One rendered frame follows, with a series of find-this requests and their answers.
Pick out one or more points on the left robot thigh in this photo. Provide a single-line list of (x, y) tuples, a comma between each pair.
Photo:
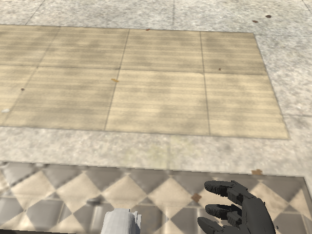
[(121, 221)]

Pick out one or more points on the robot right hand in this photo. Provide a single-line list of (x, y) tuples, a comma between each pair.
[(253, 218)]

